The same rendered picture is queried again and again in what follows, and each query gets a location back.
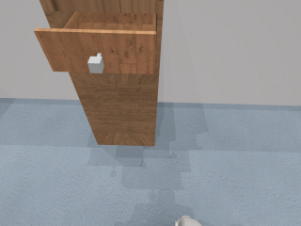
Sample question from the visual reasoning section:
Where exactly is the drawer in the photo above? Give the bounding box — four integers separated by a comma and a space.
34, 11, 156, 74

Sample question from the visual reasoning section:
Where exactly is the handle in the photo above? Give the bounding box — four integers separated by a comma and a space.
87, 53, 104, 73

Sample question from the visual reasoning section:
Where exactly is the cabinet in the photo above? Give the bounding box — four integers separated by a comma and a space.
40, 0, 165, 146

